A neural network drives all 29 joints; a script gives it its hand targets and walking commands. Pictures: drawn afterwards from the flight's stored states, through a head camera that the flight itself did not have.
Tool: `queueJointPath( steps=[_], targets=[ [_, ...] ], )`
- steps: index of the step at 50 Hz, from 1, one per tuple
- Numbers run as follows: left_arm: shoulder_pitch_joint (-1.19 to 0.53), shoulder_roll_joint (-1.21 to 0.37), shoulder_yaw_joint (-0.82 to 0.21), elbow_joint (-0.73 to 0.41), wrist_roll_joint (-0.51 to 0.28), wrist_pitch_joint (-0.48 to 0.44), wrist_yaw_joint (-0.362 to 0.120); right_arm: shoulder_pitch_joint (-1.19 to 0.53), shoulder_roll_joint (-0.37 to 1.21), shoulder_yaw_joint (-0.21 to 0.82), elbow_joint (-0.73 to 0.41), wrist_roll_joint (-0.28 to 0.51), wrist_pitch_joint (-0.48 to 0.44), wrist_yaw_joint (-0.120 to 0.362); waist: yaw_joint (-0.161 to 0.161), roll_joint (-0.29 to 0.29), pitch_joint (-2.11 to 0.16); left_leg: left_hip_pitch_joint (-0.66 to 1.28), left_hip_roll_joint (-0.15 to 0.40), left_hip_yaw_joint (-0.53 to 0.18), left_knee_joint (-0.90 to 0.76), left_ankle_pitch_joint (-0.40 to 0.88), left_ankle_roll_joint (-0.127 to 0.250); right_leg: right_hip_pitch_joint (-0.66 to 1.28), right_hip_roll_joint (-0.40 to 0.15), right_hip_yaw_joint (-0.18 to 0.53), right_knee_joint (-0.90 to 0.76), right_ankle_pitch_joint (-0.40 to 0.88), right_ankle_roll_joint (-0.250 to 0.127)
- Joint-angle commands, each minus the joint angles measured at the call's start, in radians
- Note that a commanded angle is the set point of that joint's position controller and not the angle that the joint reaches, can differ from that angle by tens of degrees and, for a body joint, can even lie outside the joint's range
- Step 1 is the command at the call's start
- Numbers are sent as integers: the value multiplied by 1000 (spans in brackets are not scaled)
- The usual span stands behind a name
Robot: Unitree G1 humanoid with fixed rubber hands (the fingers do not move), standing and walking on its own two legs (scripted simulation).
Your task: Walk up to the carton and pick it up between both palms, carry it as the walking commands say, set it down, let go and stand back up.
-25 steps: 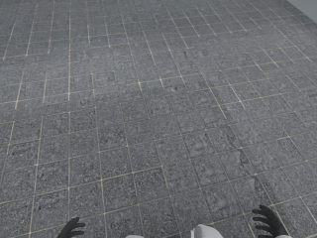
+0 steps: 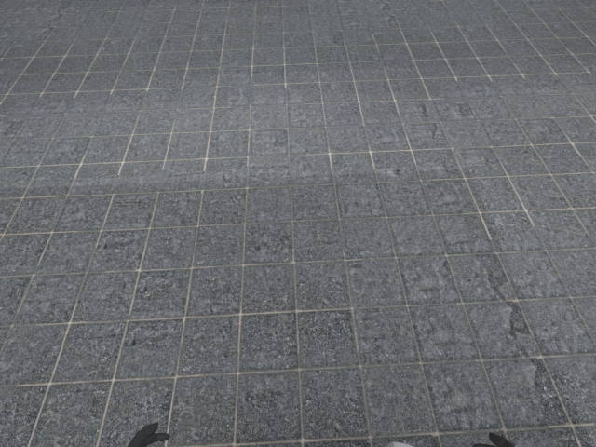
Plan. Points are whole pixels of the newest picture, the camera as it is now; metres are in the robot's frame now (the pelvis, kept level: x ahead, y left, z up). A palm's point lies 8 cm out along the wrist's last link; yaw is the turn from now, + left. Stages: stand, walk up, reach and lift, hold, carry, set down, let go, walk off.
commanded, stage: walk up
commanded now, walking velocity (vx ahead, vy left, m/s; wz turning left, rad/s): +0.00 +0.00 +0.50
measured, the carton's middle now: out of the picture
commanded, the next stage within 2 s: none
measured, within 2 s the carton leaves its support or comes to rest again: neither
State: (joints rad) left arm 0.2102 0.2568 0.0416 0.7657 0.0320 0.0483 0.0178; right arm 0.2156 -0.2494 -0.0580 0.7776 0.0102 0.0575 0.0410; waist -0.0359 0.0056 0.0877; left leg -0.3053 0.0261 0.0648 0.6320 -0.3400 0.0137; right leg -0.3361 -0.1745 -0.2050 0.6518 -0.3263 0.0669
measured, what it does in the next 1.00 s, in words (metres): steps on the spot, turning left: right foot, then left foot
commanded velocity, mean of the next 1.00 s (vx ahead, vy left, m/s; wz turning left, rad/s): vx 0.00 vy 0.00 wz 0.51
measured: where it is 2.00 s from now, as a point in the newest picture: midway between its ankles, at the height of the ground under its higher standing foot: (185, 428)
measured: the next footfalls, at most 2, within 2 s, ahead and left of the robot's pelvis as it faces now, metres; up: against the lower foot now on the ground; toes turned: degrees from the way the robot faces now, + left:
right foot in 0.40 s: +0.03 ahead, -0.10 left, +0.00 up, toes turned +9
left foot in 0.82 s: -0.07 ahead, +0.15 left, +0.00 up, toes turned +29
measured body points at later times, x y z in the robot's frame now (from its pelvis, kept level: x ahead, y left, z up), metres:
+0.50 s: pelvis -0.03 -0.01 +0.01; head +0.00 -0.03 +0.46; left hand +0.02 +0.28 -0.09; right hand +0.11 -0.26 -0.13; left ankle -0.04 +0.10 -0.68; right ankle -0.01 -0.11 -0.72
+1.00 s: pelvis -0.06 +0.06 +0.02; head -0.05 +0.10 +0.47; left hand -0.14 +0.32 -0.12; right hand +0.16 -0.13 -0.09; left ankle -0.10 +0.13 -0.72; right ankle -0.01 -0.09 -0.65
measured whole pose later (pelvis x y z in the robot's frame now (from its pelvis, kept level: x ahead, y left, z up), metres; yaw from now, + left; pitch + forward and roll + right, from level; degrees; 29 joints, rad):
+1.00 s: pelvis -0.06 +0.06 +0.02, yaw +29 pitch +2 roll -2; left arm 0.27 0.28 0.03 0.80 0.06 0.04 0.00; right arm 0.21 -0.25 -0.04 0.85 0.00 0.03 0.00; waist 0.04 -0.03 0.02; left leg -0.23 -0.03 0.01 0.43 -0.23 0.06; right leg -0.46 -0.08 -0.04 0.99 -0.42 0.09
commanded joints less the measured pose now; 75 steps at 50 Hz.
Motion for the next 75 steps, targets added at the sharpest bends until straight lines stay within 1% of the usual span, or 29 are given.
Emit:
queueJointPath(
  steps=[1, 3, 6, 14, 19, 20, 21, 22, 23, 24, 28, 34, 39, 41, 42, 43, 45, 47, 49, 52, 53, 60, 63, 64, 66, 67, 70, 73, 75],
  targets=[
    [-51, 44, -8, -124, -15, 4, 5, 163, -250, -67, -30, -13, -15, -22, -75, 285, -105, 147, 379, -523, -350, 435, 177, -238, 130, 123, 360, -297, 11],
    [-62, 53, -1, -108, -20, 0, -2, 78, -197, -54, -25, -7, -19, -39, -19, 182, -79, 130, 282, -375, -328, 404, 154, -237, 103, 199, 415, -161, -2],
    [-24, 62, 4, -95, -9, -11, -5, 43, -157, -41, -38, -4, -30, -35, 19, 160, -129, 161, 201, -275, -276, 545, 133, -213, 128, 186, 416, -66, 2],
    [-44, 48, 5, -143, -5, -21, 0, 89, -192, -45, -35, -15, -21, -36, 3, 177, -137, 82, 183, -396, -307, 294, 141, -108, 178, 188, 133, -87, -4],
    [112, 49, 5, -97, -10, -47, 12, 59, -192, -42, -30, -7, -10, -26, 67, 115, -154, -32, 115, -432, -267, 213, 42, 162, 179, 151, -236, 38, -15],
    [157, 90, 13, -84, -3, -54, 16, 75, -160, -32, -28, -8, -10, -22, 74, 23, -152, -122, 66, -393, -201, 115, 8, 260, 102, 215, -295, 16, -26],
    [186, 177, 30, -78, 4, -58, 20, 87, -119, -24, -38, -8, -11, -18, 81, -192, -125, -293, -49, -284, -19, -57, -32, 321, -97, 440, -372, -36, -75],
    [119, 235, 38, -88, -4, -54, 18, 22, -124, -28, -64, -27, -10, -23, 79, -305, -63, -349, -107, -139, 211, -213, -50, 179, -305, 605, -410, 155, -191],
    [87, 189, 34, -80, -4, -57, 11, 11, -144, -30, -51, -45, -5, -24, 44, -161, -52, -324, -40, -132, 359, -185, -67, 104, -288, 560, -406, 177, -217],
    [39, 146, 22, -86, -3, -62, 8, 35, -145, -31, -38, -44, -3, -18, 20, -109, -56, -299, -31, -124, 430, -114, -77, 68, -222, 477, -395, 180, -201],
    [6, 109, 18, -94, 9, -72, 9, 61, -138, -28, -20, -24, 12, -5, 21, -150, -111, -265, -1, -72, 558, -22, -113, 85, -96, 243, -317, 391, -169],
    [142, 164, 49, -51, 28, -73, 4, -68, -93, -5, -47, -8, 14, -4, 108, -211, -109, -251, 12, -15, 222, -120, -104, 217, -147, 197, -293, 472, -159],
    [91, 180, 51, -22, 25, -62, -8, -16, -88, 0, -28, -7, -5, -15, 69, -238, -169, -30, -38, 53, -60, -62, -66, 181, -171, 137, -210, 607, -128],
    [120, 148, 36, -11, 20, -54, -13, 87, -127, -17, 26, -9, -21, -21, 36, -111, -226, 245, -10, -2, -282, 115, -28, 59, -98, 44, -41, 405, -45],
    [120, 77, 15, -34, 23, -51, -14, 120, -218, -37, 28, -19, -33, -25, 29, 143, -207, 376, 210, -324, -342, 393, 58, -183, 34, 3, 158, -3, 25],
    [58, 58, 1, -71, 24, -36, -3, 171, -285, -53, 47, -13, -29, -39, -1, 286, -182, 343, 377, -493, -313, 666, 186, -303, 92, 87, 295, -349, 40],
    [44, 80, 4, -39, 19, -24, -5, 92, -214, -40, 56, -3, -33, -60, 33, 153, -140, 261, 293, -348, -297, 652, 175, -255, 65, 210, 353, -228, 30],
    [87, 92, 5, -15, 23, -23, -12, 22, -172, -26, 41, -7, -36, -55, 63, 154, -149, 228, 196, -283, -331, 451, 134, -222, 79, 192, 367, -97, 27],
    [90, 97, 8, -13, 25, -18, -14, 22, -158, -19, 40, -9, -40, -49, 68, 141, -134, 190, 172, -280, -359, 395, 139, -205, 99, 181, 380, -62, 29],
    [40, 103, 11, -31, 30, -23, -25, 74, -179, -13, 53, -15, -49, -42, 45, 152, -118, 169, 156, -361, -475, -188, 163, -227, 108, 177, 314, -19, 26],
    [21, 98, 10, -39, 31, -28, -29, 78, -183, -11, 55, -16, -51, -41, 42, 149, -85, 144, 158, -382, -496, -240, 167, -222, 112, 179, 272, -13, 30],
    [-18, 79, -11, -72, 14, -67, -24, 125, -190, -12, 95, -23, -66, -32, 28, 110, -23, 102, 159, -450, -470, -154, 182, -80, 142, 193, -19, -44, 15],
    [87, 90, -13, -51, 10, -82, -13, 87, -189, -13, 79, -8, -62, -24, 91, 45, -55, -25, 91, -419, -344, -209, 129, 187, 160, 165, -234, 43, 6],
    [177, 125, -6, -28, 13, -89, -5, 49, -162, -6, 58, -3, -64, -19, 137, -15, -61, -186, 45, -370, -240, -230, 92, 368, 90, 233, -279, 19, -13],
    [347, 262, 23, 21, 23, -91, 9, -62, -85, 23, -42, -19, -75, -8, 201, -289, -54, -503, -74, -140, 192, -215, 7, 482, -313, 782, -546, -456, -161],
    [304, 232, 23, 27, 29, -90, 3, -104, -115, 19, -43, -33, -76, -6, 170, -164, -4, -510, 11, -139, 298, -150, -19, 389, -325, 786, -566, -466, -193],
    [195, 128, 9, 21, 20, -115, -11, -30, -97, 15, 9, -35, -73, 17, 88, -107, 26, -425, 46, -106, 357, 19, -43, 302, -156, 492, -559, -114, -160],
    [203, 107, 5, 25, 16, -128, -20, -64, -75, 22, 12, -26, -60, 31, 81, -141, 5, -358, 45, -27, 317, 85, -60, 274, -87, 247, -490, 294, -135],
    [224, 112, 5, 36, 13, -129, -26, -139, -51, 33, -7, -22, -56, 40, 96, -157, 11, -267, 39, 7, 197, 125, -60, 236, -72, 162, -478, 402, -119]
  ],
)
